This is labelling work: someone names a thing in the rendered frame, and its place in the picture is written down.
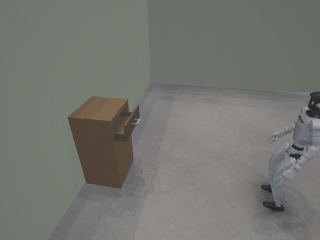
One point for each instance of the robot right hand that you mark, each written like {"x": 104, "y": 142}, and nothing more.
{"x": 276, "y": 136}

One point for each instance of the robot right shin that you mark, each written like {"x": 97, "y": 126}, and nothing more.
{"x": 270, "y": 174}

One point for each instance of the robot head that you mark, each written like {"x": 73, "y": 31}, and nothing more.
{"x": 313, "y": 109}

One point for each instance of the robot right forearm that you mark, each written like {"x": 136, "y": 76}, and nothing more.
{"x": 287, "y": 130}

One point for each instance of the drawer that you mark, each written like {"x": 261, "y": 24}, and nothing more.
{"x": 123, "y": 127}

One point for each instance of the robot left forearm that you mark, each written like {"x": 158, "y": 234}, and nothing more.
{"x": 306, "y": 156}

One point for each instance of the cabinet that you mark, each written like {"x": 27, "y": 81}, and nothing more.
{"x": 104, "y": 161}

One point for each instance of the left robot upper arm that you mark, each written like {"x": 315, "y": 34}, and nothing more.
{"x": 314, "y": 134}

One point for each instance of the handle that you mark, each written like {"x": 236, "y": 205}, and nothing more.
{"x": 137, "y": 123}

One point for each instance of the right robot upper arm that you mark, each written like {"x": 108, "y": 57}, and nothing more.
{"x": 302, "y": 109}

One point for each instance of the robot left hand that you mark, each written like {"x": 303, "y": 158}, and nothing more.
{"x": 288, "y": 174}

